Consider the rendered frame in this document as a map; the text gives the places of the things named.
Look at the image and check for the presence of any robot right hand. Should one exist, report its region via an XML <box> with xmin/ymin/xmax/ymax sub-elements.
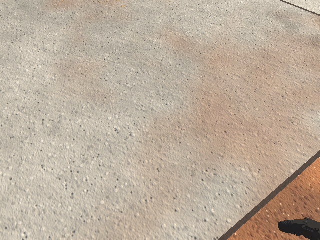
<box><xmin>278</xmin><ymin>217</ymin><xmax>320</xmax><ymax>240</ymax></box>

